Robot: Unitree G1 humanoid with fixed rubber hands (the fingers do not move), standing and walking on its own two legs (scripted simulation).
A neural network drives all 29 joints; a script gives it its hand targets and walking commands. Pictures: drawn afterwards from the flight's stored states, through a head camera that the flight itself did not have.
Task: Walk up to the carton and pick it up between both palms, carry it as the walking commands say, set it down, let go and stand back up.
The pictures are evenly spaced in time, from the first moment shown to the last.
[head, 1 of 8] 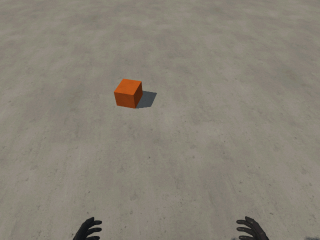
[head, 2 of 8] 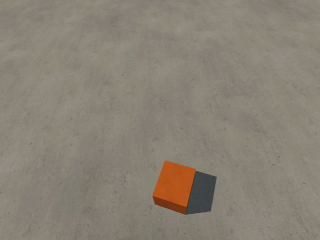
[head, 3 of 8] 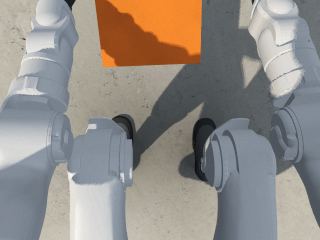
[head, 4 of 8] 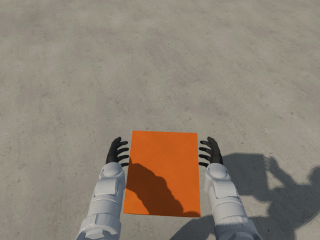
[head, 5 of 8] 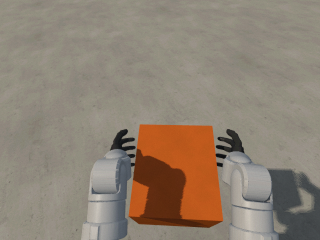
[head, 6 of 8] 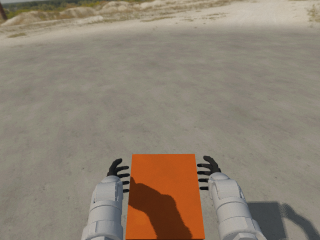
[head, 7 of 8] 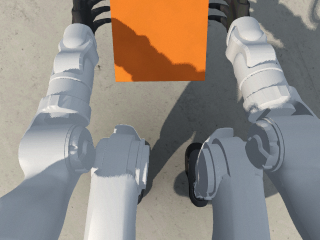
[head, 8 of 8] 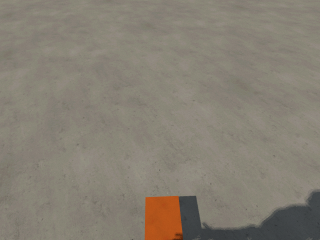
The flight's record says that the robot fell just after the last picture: no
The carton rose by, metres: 0.69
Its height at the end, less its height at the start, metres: +0.00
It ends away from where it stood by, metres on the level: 1.69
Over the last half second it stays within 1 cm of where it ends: yes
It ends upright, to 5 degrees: yes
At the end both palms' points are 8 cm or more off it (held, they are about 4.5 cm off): yes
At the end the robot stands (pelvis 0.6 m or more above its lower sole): yes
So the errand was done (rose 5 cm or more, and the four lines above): yes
